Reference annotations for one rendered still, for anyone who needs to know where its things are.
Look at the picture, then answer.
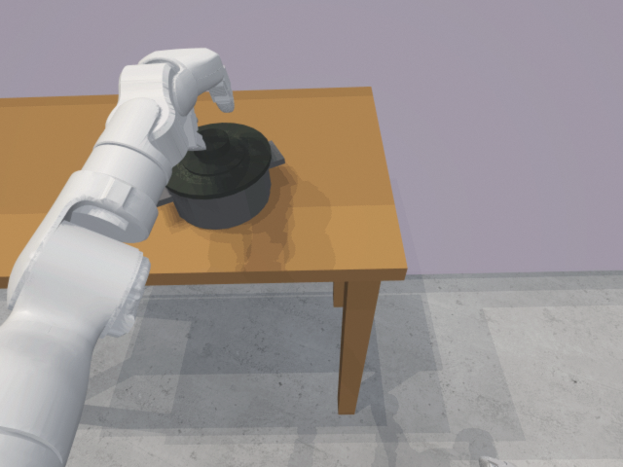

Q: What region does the table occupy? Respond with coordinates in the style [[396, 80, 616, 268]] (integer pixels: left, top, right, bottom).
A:
[[0, 87, 408, 414]]

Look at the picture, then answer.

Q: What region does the left robot upper arm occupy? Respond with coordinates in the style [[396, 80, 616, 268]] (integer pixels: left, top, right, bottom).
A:
[[0, 220, 151, 467]]

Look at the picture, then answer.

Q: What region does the lid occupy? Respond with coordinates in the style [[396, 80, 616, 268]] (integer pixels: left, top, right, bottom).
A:
[[165, 123, 272, 199]]

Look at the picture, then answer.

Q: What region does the left robot hand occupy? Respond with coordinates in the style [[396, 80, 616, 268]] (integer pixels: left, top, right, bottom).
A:
[[137, 48, 235, 151]]

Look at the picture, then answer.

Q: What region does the robot left forearm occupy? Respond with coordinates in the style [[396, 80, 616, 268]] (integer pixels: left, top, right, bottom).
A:
[[7, 55, 198, 310]]

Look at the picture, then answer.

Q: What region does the knob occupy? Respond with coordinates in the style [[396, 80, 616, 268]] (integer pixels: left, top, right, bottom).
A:
[[194, 128, 231, 161]]

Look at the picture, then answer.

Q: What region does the pot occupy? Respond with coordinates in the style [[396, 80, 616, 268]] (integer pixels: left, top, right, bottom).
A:
[[157, 140, 285, 230]]

